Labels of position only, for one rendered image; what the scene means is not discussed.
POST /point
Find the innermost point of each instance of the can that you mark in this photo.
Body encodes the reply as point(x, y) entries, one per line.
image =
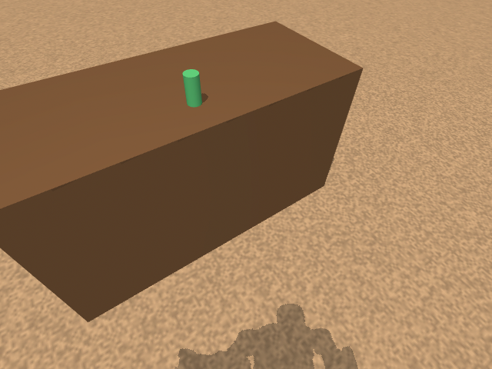
point(192, 87)

